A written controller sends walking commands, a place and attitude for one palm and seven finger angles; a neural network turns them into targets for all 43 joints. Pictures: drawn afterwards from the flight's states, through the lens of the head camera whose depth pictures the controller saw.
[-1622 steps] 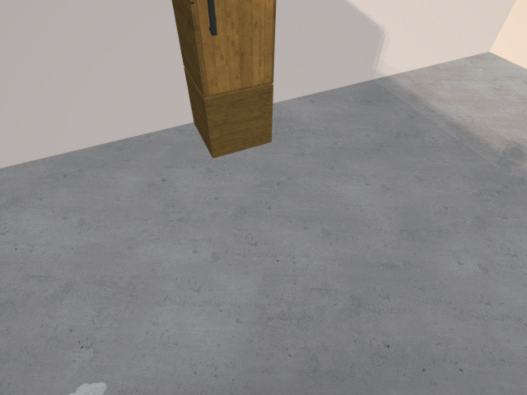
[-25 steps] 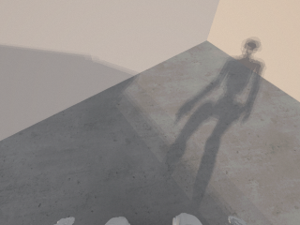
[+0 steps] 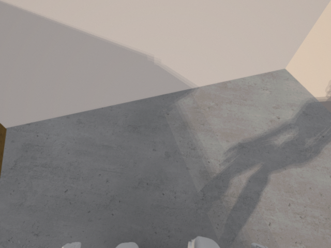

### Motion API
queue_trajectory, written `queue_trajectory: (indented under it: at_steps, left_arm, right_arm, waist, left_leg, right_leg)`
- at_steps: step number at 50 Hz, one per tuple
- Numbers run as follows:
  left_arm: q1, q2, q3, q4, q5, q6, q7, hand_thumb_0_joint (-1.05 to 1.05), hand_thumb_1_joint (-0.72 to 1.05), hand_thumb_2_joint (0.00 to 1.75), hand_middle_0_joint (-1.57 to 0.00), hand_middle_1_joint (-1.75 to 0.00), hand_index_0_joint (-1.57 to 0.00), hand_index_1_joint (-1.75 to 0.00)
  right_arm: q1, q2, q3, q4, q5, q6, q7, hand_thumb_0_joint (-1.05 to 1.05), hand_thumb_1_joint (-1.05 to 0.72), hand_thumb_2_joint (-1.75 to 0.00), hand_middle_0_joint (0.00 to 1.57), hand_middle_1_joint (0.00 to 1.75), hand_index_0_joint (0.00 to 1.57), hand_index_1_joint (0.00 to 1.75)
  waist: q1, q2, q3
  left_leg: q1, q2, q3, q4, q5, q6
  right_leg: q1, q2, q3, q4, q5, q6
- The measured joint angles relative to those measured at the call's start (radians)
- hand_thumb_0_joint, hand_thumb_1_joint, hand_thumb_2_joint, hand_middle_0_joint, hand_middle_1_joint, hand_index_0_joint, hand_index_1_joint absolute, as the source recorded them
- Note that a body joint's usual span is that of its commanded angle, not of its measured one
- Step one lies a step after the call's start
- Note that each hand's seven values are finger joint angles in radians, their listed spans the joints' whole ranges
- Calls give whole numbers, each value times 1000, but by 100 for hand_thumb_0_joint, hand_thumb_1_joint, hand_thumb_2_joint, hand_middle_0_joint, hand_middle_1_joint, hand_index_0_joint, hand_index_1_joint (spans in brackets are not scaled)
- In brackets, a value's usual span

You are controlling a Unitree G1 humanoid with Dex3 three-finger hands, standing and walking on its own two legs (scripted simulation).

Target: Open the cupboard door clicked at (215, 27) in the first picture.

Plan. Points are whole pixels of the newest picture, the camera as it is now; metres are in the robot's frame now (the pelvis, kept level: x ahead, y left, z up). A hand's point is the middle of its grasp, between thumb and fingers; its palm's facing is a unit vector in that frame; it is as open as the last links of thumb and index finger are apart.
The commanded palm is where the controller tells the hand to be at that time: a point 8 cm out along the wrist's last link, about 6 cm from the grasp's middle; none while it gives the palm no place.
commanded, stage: turn to face it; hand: left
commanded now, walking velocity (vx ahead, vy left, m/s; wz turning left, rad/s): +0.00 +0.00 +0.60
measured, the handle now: out of the picture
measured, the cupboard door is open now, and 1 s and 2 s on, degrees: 46 46 46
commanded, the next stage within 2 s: take the last steps up to it in 1.72 s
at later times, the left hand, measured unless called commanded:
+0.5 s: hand out of the picture -0.01 +0.20 -0.18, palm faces +0.33 -0.92 -0.23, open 7.4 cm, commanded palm none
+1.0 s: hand out of the picture -0.07 +0.16 -0.18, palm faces +0.60 -0.77 -0.21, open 7.4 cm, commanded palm none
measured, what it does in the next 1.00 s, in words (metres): steps on the spot, turning left: right foot, then left foot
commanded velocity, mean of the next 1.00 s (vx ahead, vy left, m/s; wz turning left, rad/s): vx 0.00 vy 0.00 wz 0.60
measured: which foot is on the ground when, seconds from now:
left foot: down 0.00-0.16, up 0.18-0.42, down 0.44-0.70, up 0.72-0.96, down 0.98-1.00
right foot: up 0.00-0.14, down 0.16-0.42, up 0.44-0.68, down 0.70-0.96, up 0.98-1.00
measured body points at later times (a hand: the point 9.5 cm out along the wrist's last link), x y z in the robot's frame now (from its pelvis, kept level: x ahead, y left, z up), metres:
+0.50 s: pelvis +0.00 -0.02 -0.01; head +0.04 +0.01 +0.44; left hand -0.02 +0.25 -0.16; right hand +0.19 -0.24 -0.13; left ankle -0.02 +0.10 -0.73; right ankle +0.01 -0.16 -0.69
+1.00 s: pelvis +0.00 -0.03 -0.01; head +0.02 +0.01 +0.44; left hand -0.10 +0.21 -0.16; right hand +0.24 -0.19 -0.13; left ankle -0.05 +0.06 -0.73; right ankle +0.07 -0.17 -0.72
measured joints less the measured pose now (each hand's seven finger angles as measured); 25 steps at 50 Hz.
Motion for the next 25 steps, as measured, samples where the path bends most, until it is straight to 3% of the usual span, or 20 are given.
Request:
queue_trajectory:
  at_steps: [3, 7, 9, 11, 13, 15, 17, 20, 21, 22, 25]
  left_arm:
    - [-16, 2, 4, -11, -5, -6, -2, 1, 91, 90, -20, -30, -20, -30]
    - [-13, 5, 2, -38, -7, -28, -2, 1, 91, 90, -20, -30, -20, -30]
    - [-8, 6, 2, -46, 2, -43, 5, 1, 91, 90, -20, -30, -20, -30]
    - [-5, -10, -5, -43, 6, -45, 10, 1, 91, 90, -20, -30, -20, -30]
    - [8, -22, -10, -40, 7, -45, 14, 1, 91, 90, -20, -30, -20, -30]
    - [19, -27, -14, -34, 10, -47, 15, 1, 91, 90, -20, -30, -20, -30]
    - [29, -28, -17, -27, 12, -50, 12, 1, 91, 90, -20, -30, -20, -30]
    - [45, -27, -19, -16, 9, -53, 4, 1, 91, 90, -20, -30, -20, -30]
    - [55, -27, -19, -15, 5, -50, 1, 1, 91, 90, -20, -30, -20, -30]
    - [66, -31, -18, -17, 0, -44, -2, 1, 91, 90, -20, -30, -20, -30]
    - [37, -2, -8, 0, 0, -9, 3, 1, 91, 90, -20, -30, -20, -30]
  right_arm:
    - [13, 0, 2, 13, -3, 5, -6, 0, -91, -90, 20, 29, 20, 29]
    - [28, -4, -6, 21, 1, 24, -4, 1, -91, -90, 21, 30, 20, 30]
    - [25, -10, -17, 23, 8, 36, 0, 1, -91, -90, 21, 30, 20, 30]
    - [16, -26, -29, 30, 8, 48, 6, 1, -91, -90, 20, 29, 20, 29]
    - [6, -33, -36, 36, 7, 54, 11, 1, -91, -90, 20, 29, 20, 29]
    - [-4, -28, -36, 36, 11, 56, 16, 1, -91, -90, 20, 29, 20, 29]
    - [-13, -21, -30, 30, 15, 51, 19, 1, -91, -90, 20, 29, 20, 29]
    - [-26, -16, -19, 16, 18, 35, 21, 1, -91, -90, 20, 29, 20, 29]
    - [-27, -19, -16, 8, 18, 27, 22, 1, -91, -90, 20, 29, 20, 29]
    - [-21, -30, -15, -6, 15, 16, 23, 1, -91, -90, 20, 29, 20, 29]
    - [-29, -10, -8, -7, 5, -1, 10, 1, -91, -90, 20, 29, 20, 29]
  waist:
    - [1, 26, 0]
    - [-2, 54, -15]
    - [2, 51, -16]
    - [-5, 68, -2]
    - [-8, 66, 3]
    - [-8, 43, 7]
    - [-3, 16, 11]
    - [4, -11, 12]
    - [4, -9, 7]
    - [1, 13, -9]
    - [4, -15, 4]
  left_leg:
    - [10, -1, -44, -42, 34, -12]
    - [-12, -7, -97, -27, 38, -36]
    - [-61, -20, -92, 87, -86, -36]
    - [-120, -19, -66, 292, -175, -35]
    - [-151, -7, -23, 427, -187, -44]
    - [-138, 4, 21, 417, -197, -54]
    - [-97, 9, 56, 316, -199, -59]
    - [-9, 4, 86, 92, -119, -54]
    - [25, 6, 87, 7, -43, -44]
    - [40, 22, 62, -45, 40, -11]
    - [-3, 0, 32, 30, -10, 12]
  right_leg:
    - [15, 26, 17, -71, 16, -2]
    - [128, 53, 19, -365, 99, -18]
    - [142, 40, 15, -420, 198, -54]
    - [157, 28, -19, -406, 182, -68]
    - [183, 12, -43, -433, 176, -68]
    - [205, -9, -58, -465, 187, -64]
    - [215, -32, -72, -482, 194, -59]
    - [210, -63, -97, -452, 175, -43]
    - [198, -69, -108, -420, 157, -36]
    - [167, -61, -119, -354, 127, -22]
    - [61, -44, -28, -87, -30, 3]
